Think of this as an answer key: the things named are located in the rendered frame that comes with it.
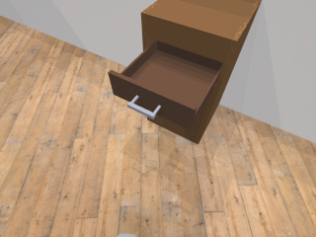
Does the cabinet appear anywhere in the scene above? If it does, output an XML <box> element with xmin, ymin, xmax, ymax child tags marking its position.
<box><xmin>141</xmin><ymin>0</ymin><xmax>262</xmax><ymax>144</ymax></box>

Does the handle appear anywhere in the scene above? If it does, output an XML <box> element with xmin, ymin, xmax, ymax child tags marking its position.
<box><xmin>127</xmin><ymin>95</ymin><xmax>161</xmax><ymax>119</ymax></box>

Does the drawer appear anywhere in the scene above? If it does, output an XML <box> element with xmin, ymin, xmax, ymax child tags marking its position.
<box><xmin>108</xmin><ymin>40</ymin><xmax>224</xmax><ymax>130</ymax></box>

